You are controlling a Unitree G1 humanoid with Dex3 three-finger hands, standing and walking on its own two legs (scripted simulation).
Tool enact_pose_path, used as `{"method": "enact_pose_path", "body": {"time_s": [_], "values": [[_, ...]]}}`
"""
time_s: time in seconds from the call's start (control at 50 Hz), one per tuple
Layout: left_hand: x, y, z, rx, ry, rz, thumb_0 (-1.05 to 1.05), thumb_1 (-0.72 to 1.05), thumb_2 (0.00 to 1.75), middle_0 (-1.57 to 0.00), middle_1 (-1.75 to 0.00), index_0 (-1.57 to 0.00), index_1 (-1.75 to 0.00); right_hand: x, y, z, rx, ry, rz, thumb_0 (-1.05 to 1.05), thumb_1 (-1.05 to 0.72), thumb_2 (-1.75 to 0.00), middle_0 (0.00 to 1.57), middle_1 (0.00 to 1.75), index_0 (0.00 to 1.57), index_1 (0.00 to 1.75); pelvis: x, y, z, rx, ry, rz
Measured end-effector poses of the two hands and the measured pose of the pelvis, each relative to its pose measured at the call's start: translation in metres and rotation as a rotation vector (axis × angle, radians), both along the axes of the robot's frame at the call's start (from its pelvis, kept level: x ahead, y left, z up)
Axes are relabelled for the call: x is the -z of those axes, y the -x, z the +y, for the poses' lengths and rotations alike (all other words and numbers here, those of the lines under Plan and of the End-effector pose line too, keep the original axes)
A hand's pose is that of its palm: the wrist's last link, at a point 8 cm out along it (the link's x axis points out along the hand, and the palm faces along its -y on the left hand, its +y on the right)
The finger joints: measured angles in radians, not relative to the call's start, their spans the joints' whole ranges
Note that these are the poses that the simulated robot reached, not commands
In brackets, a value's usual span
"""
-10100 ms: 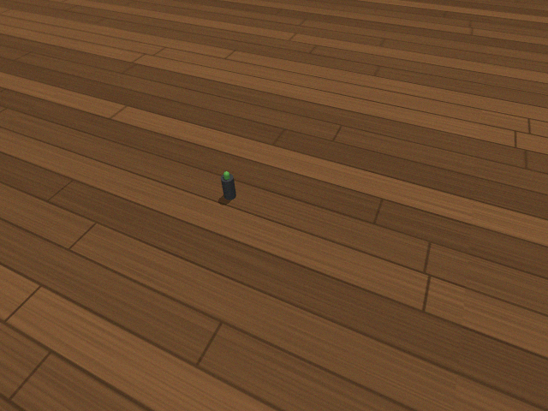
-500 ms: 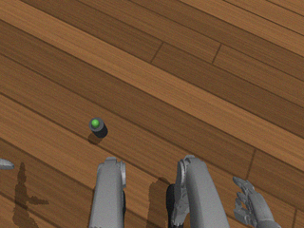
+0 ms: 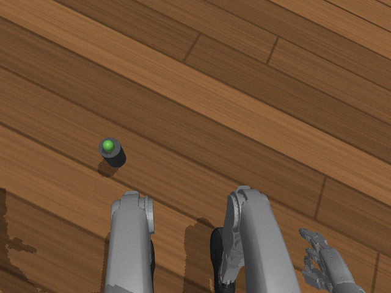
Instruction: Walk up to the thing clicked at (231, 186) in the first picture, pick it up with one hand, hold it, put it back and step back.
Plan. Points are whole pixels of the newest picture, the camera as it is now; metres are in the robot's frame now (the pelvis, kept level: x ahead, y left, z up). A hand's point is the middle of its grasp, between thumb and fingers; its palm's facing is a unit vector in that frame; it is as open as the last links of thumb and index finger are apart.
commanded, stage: go down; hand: left
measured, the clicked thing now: (112, 152) +0.47 +0.23 -0.35
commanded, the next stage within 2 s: approach in 0.68 s
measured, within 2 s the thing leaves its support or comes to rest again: neither
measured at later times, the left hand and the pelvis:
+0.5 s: hand out of the picture +0.39 +0.41 -0.03, palm faces +0.19 -0.98 -0.07, open 17.7 cm; pelvis -0.01 +0.00 -0.04, yaw -1 degrees
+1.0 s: hand out of the picture +0.39 +0.41 -0.06, palm faces +0.19 -0.98 -0.02, open 17.7 cm; pelvis -0.01 +0.00 -0.06, yaw -2 degrees
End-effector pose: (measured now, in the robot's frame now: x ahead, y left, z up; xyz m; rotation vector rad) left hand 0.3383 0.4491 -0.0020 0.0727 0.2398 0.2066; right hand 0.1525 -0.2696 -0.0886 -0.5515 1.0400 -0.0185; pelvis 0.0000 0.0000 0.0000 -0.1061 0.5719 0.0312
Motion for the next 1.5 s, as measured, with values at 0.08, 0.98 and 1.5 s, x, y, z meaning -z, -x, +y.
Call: {"method": "enact_pose_path", "body": {"time_s": [0.08,0.98,1.5], "values": [[0.005,-0.005,0.001,0.009,0.006,-0.013,-0.01,-0.6,0.09,-0.03,-0.08,-0.04,-0.08,0.008,0.001,0.001,-0.01,-0.001,0.002,0.01,-0.89,-0.9,0.21,0.3,0.21,0.3,0.008,0.001,0.0,0.001,0.001,-0.004],[0.051,-0.022,0.01,0.009,0.043,-0.142,-0.01,-0.61,0.03,-0.05,-0.08,-0.05,-0.07,0.045,0.018,-0.004,-0.066,0.034,0.054,0.01,-0.9,-0.9,0.21,0.3,0.21,0.3,0.058,0.01,0.001,0.014,0.022,-0.045],[0.279,-0.044,-0.088,0.08,0.133,-0.085,-0.01,-0.6,0.06,-0.04,-0.11,-0.06,-0.1,0.08,0.028,0.01,-0.283,0.214,0.25,0.0,-0.91,-0.9,0.21,0.3,0.21,0.3,0.13,0.013,0.01,0.077,0.134,-0.239]]}}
